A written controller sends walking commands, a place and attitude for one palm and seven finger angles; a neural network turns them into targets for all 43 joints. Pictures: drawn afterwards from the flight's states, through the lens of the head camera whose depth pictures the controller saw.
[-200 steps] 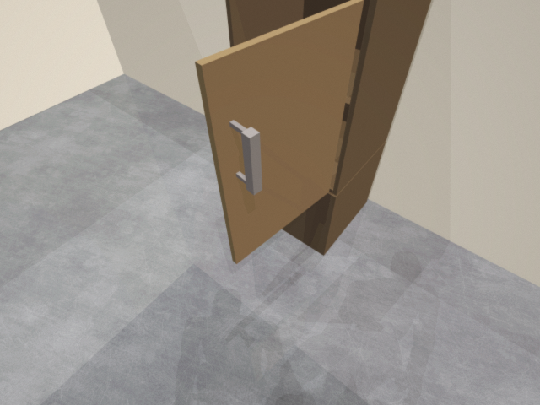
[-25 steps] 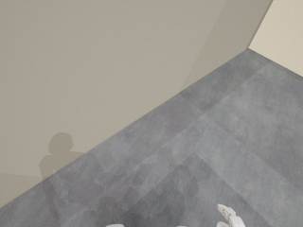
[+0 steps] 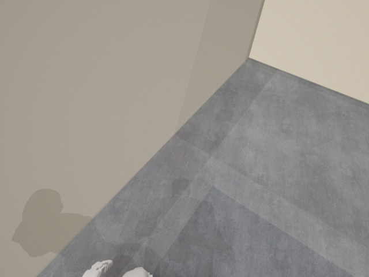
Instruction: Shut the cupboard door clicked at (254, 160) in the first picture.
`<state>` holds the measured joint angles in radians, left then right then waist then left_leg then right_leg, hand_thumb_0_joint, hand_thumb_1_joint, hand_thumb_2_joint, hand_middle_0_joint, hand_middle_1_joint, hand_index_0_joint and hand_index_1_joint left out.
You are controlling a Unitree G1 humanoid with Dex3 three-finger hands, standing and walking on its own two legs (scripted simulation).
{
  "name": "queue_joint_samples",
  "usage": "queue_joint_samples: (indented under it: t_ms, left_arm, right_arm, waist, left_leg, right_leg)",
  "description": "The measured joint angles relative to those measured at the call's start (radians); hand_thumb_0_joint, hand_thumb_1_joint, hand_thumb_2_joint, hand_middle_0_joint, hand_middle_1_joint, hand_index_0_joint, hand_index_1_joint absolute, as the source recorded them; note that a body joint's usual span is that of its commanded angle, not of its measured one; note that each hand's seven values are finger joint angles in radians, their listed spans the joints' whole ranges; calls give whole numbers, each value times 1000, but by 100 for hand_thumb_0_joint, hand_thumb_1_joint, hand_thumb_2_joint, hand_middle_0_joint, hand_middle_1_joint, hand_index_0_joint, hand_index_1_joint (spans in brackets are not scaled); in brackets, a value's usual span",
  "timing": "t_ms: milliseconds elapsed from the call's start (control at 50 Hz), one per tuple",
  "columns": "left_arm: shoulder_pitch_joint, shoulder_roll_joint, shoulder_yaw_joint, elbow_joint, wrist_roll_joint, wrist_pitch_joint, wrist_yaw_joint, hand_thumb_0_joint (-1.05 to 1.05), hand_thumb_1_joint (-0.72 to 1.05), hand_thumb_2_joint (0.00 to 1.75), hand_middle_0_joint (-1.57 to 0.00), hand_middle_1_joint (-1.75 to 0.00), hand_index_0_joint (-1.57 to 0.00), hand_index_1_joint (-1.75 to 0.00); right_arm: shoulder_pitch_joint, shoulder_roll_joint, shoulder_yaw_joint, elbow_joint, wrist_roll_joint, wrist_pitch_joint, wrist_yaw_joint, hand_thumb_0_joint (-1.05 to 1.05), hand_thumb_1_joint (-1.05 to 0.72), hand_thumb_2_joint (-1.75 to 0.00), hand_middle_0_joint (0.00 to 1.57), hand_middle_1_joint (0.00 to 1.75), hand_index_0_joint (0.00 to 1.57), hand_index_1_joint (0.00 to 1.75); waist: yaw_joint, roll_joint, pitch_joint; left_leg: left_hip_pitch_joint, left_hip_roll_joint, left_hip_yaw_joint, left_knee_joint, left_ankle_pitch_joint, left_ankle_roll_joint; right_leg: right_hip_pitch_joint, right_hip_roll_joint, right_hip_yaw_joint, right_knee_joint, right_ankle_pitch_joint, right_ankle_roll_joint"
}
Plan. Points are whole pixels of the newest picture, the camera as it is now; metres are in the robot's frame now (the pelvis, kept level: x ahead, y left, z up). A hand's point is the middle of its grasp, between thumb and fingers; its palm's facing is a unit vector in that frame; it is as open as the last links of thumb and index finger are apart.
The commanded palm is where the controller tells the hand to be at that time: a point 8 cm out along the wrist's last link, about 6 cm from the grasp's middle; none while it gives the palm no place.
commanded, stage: turn to face it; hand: left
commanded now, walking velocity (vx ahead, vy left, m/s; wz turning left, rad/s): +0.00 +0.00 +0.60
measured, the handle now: out of the picture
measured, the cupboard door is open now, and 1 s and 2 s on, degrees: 82 82 82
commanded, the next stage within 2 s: none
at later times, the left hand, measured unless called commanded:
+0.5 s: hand out of the picture +0.12 +0.18 -0.15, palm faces +0.29 -0.91 -0.31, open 7.3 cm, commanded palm none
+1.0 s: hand out of the picture +0.05 +0.17 -0.17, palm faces +0.59 -0.76 -0.27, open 7.3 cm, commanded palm none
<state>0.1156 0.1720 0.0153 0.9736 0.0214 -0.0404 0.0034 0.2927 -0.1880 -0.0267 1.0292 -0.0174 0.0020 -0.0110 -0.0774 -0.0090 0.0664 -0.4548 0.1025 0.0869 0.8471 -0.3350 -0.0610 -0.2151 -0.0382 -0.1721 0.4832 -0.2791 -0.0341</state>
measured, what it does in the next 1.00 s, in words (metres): walks ahead, turning left: left foot, then right foot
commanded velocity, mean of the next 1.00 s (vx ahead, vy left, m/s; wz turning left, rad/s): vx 0.00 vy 0.00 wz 0.60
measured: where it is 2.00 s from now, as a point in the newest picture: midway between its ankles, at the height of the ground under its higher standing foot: outside the picture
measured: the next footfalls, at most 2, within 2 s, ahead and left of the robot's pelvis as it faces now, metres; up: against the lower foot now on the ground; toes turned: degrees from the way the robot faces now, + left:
left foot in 0.08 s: +0.13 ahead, +0.13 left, +0.00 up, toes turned +11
right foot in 0.42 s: +0.15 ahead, -0.15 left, +0.00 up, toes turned +10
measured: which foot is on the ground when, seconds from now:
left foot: up 0.00-0.06, down 0.08-0.42, up 0.44-0.76, down 0.78-1.00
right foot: down 0.00-0.10, up 0.12-0.40, down 0.42-0.78, up 0.80-1.00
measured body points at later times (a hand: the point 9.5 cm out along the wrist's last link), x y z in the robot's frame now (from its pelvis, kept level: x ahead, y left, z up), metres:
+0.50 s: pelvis +0.09 -0.04 -0.01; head +0.13 -0.06 +0.44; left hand +0.10 +0.23 -0.13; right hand +0.22 -0.29 -0.16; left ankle +0.06 +0.10 -0.69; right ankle +0.11 -0.15 -0.74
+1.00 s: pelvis +0.11 -0.05 -0.01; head +0.15 -0.02 +0.44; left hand +0.02 +0.21 -0.15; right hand +0.35 -0.19 -0.14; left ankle +0.06 +0.07 -0.74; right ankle +0.19 -0.17 -0.69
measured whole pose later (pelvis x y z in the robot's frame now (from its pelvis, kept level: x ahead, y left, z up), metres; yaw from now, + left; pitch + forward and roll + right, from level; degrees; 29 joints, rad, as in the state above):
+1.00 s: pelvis +0.11 -0.05 -0.01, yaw +35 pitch +1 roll +0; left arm 0.18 0.25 0.07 0.90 0.02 0.05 0.01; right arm 0.12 -0.21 -0.05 0.90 -0.03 0.04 0.01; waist 0.01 -0.02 0.10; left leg -0.30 0.01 -0.01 0.54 -0.25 0.00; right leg -0.46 -0.09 -0.02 0.98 -0.45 0.08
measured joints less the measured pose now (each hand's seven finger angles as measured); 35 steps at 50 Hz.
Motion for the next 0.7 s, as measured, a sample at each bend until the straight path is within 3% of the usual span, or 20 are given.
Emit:
queue_joint_samples:
  t_ms: [60,80,100,160,200,240,300,380,400,420,480,520,560,700]
  left_arm:
    - [6,-15,13,1,-11,-4,12,-2,94,90,-20,-30,-21,-30]
    - [14,-17,14,0,-10,0,12,-2,94,90,-20,-30,-21,-30]
    - [23,-17,16,-1,-12,8,14,-2,94,90,-20,-30,-21,-30]
    - [34,6,30,4,-11,45,23,-2,94,90,-20,-30,-21,-30]
    - [29,20,40,11,-8,62,22,-2,93,90,-20,-30,-21,-30]
    - [23,32,47,9,-7,70,20,-1,93,90,-20,-30,-20,-30]
    - [19,41,52,-8,-7,75,18,0,92,90,-20,-30,-20,-30]
    - [25,45,50,-37,-7,67,14,0,92,90,-19,-30,-20,-30]
    - [32,48,49,-47,-5,61,14,0,92,90,-19,-30,-20,-30]
    - [41,53,49,-57,0,51,15,0,92,90,-19,-30,-20,-30]
    - [61,40,37,-62,8,40,21,0,91,90,-19,-30,-20,-30]
    - [84,32,30,-59,9,39,24,0,91,90,-20,-30,-20,-30]
    - [104,28,25,-53,10,40,25,0,91,90,-20,-30,-20,-30]
    - [151,26,15,-45,14,36,17,0,91,90,-20,-30,-21,-30]
  right_arm:
    - [-9,36,12,2,-2,1,12,0,-91,-90,19,30,20,29]
    - [-9,40,13,1,-7,2,13,0,-91,-90,19,30,20,29]
    - [-10,40,9,3,-13,5,10,0,-92,-90,19,30,20,29]
    - [-31,46,2,-6,-21,11,0,1,-94,-90,20,30,20,30]
    - [-41,44,-2,-23,-22,6,-7,1,-94,-90,20,30,20,30]
    - [-51,39,-5,-36,-21,3,-11,1,-93,-90,20,30,20,30]
    - [-64,20,-14,-49,-19,10,-8,0,-92,-90,20,30,20,30]
    - [-78,-16,-35,-63,-17,34,1,0,-91,-90,20,30,20,30]
    - [-77,-23,-41,-67,-14,40,4,0,-91,-90,20,30,20,30]
    - [-76,-31,-47,-71,-9,48,8,0,-91,-90,20,30,20,30]
    - [-97,-67,-68,-63,-7,72,17,0,-91,-90,20,30,20,30]
    - [-116,-84,-74,-64,-7,82,22,0,-91,-90,20,30,20,30]
    - [-135,-91,-75,-72,-5,84,25,0,-91,-90,19,30,20,29]
    - [-204,-81,-53,-107,1,78,35,0,-91,-90,19,30,20,29]
  waist:
    - [21,-7,-3]
    - [28,-3,-7]
    - [31,-6,-17]
    - [32,-26,-33]
    - [31,-22,-32]
    - [37,-15,-25]
    - [44,5,-17]
    - [45,39,-11]
    - [46,41,-13]
    - [52,36,-18]
    - [62,44,-11]
    - [64,36,-8]
    - [62,20,-4]
    - [86,-29,34]
  left_leg:
    - [42,-17,17,-180,101,4]
    - [62,-21,17,-229,186,16]
    - [68,-29,14,-224,165,47]
    - [53,-59,4,-180,57,94]
    - [58,-69,-11,-205,66,83]
    - [73,-77,-26,-246,86,83]
    - [93,-80,-56,-298,111,75]
    - [97,-80,-114,-307,118,45]
    - [91,-85,-129,-293,112,36]
    - [77,-92,-136,-262,85,33]
    - [-9,-106,-129,29,-114,22]
    - [-53,-102,-100,203,-115,9]
    - [-61,-91,-71,252,-102,-2]
    - [49,-77,-2,-21,-100,-1]
  right_leg:
    - [50,-6,-37,25,-56,18]
    - [56,-8,-49,57,-88,26]
    - [49,-19,-56,103,-123,36]
    - [-47,-19,29,352,-300,65]
    - [-123,-5,82,503,-300,78]
    - [-171,-1,116,550,-263,89]
    - [-194,-1,141,477,-230,96]
    - [-141,7,144,243,-139,93]
    - [-108,4,139,152,-89,91]
    - [-88,-5,132,93,-30,65]
    - [-69,-25,84,118,-47,27]
    - [-40,-40,60,92,-54,24]
    - [-13,-57,37,60,-48,24]
    - [28,-102,-56,53,-67,31]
